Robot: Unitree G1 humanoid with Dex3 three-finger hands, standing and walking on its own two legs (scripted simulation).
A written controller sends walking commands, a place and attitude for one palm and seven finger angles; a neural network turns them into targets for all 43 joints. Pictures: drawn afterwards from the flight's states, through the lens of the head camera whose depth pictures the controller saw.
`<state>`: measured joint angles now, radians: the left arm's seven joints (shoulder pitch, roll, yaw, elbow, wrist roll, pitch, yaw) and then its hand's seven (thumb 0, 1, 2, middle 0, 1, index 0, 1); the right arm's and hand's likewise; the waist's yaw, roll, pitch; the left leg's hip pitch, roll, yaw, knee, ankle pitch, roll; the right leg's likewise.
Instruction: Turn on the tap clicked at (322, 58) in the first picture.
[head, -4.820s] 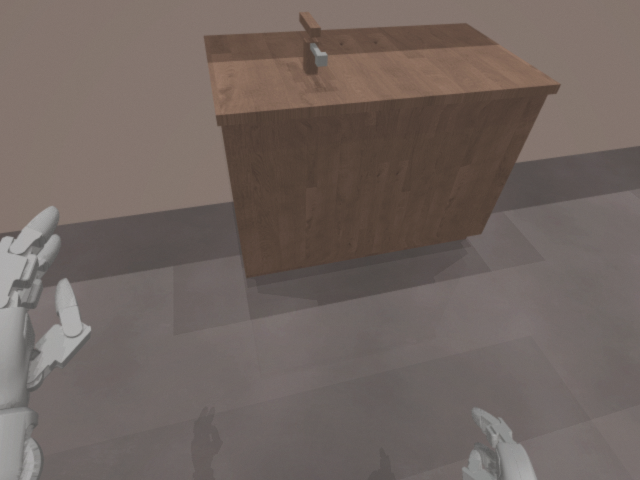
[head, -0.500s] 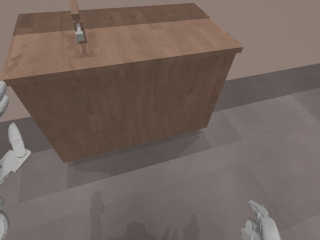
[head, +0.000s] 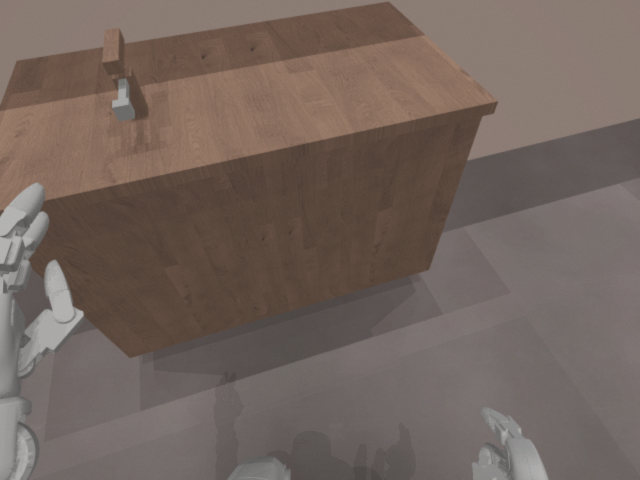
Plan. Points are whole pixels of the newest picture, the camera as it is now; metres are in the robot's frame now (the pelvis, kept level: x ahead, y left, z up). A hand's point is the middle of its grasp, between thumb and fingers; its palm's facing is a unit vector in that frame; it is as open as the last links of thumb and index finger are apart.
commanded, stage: take the last steps up to it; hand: left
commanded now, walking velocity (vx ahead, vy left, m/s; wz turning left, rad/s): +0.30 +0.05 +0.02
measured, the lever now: (123, 109) +0.67 +0.40 +0.08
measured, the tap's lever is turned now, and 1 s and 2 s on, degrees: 0 0 0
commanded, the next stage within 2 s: come to a stop and stand still in 0.92 s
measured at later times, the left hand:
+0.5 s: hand (103, 204) +0.34 +0.24 +0.19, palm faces +0.40 -0.83 -0.39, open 7.4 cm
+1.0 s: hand (152, 149) +0.42 +0.22 +0.20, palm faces +0.38 -0.81 -0.44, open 7.4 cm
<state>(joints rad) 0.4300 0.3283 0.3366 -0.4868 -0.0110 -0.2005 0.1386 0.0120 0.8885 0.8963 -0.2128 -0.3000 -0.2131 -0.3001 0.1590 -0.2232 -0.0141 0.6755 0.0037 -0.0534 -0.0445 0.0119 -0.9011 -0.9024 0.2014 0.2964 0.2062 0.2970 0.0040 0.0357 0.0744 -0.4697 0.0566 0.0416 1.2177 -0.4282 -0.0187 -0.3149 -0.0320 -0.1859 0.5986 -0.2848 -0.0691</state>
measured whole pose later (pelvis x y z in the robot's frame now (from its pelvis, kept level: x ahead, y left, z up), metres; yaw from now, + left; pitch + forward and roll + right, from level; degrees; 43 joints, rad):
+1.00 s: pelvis +0.21 -0.01 +0.00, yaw +1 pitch +0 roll +0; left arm 0.52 0.40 0.37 -0.64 -0.02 -0.24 0.17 0.01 0.89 0.90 -0.22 -0.30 -0.22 -0.30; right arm 0.20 -0.27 -0.06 0.57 0.00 -0.05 -0.07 0.01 -0.90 -0.90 0.20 0.30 0.20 0.30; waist -0.01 -0.02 0.08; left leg -0.33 0.05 0.14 0.52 -0.19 -0.01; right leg -0.20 -0.05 -0.15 0.56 -0.35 -0.02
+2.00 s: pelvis +0.16 -0.03 +0.01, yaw -3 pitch -3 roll +0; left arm 0.38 0.33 0.30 -0.30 -0.04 -0.22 0.09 0.01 0.90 0.90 -0.20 -0.30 -0.20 -0.30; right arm 0.27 -0.20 0.04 0.57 0.02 -0.15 -0.01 0.01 -0.90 -0.90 0.20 0.30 0.20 0.30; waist 0.03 0.04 0.02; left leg -0.22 0.00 0.09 0.48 -0.28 0.03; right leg -0.29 0.01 -0.04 0.44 -0.18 -0.02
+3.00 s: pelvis +0.18 +0.00 +0.02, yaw +0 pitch +1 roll -1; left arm 0.43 0.36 0.33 -0.45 -0.04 -0.20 0.10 0.01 0.89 0.90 -0.21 -0.30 -0.21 -0.30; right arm 0.18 -0.20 0.04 0.56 -0.01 -0.11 -0.04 0.01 -0.90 -0.90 0.20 0.30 0.21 0.30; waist 0.03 -0.02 0.03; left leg -0.25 -0.06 0.04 0.39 -0.16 0.07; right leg -0.15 0.04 -0.01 0.37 -0.24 -0.03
